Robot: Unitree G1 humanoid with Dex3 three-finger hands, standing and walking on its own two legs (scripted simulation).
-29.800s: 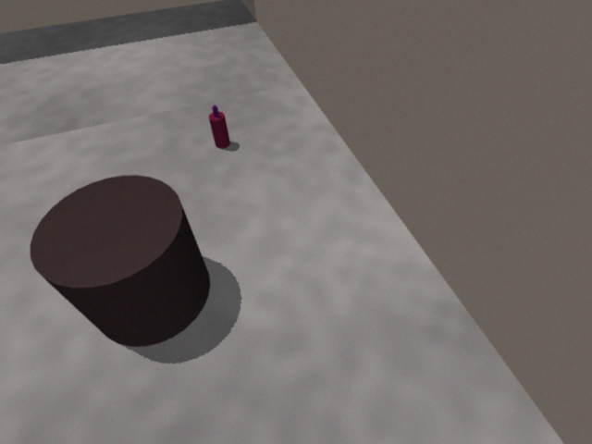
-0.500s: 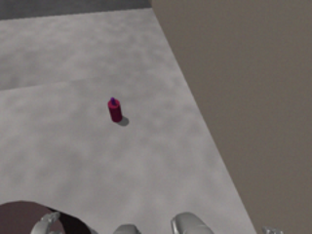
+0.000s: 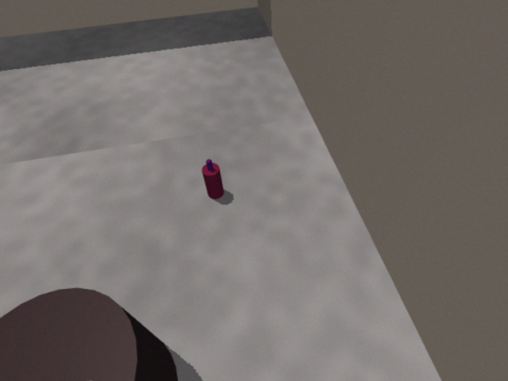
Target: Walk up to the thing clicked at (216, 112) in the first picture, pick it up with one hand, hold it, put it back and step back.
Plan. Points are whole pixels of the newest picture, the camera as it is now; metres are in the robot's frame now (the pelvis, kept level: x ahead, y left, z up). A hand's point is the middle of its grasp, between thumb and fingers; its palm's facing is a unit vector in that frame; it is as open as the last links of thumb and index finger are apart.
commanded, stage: step back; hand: left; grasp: from the side
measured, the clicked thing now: (212, 177) +1.04 +0.27 -0.64
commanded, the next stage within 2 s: stand in 0.82 s
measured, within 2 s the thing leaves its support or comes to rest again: neither
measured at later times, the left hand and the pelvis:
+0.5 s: hand out of the picture +0.12 +0.24 -0.13, palm faces +0.04 -0.93 -0.38, open 7.4 cm; pelvis +0.04 -0.02 +0.00, yaw +1 degrees
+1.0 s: hand (125, 374) +0.15 +0.26 -0.14, palm faces +0.01 -0.94 -0.33, open 7.4 cm; pelvis +0.06 +0.00 +0.02, yaw +0 degrees
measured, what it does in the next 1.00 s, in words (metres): steps on the spot: right foot, then left foot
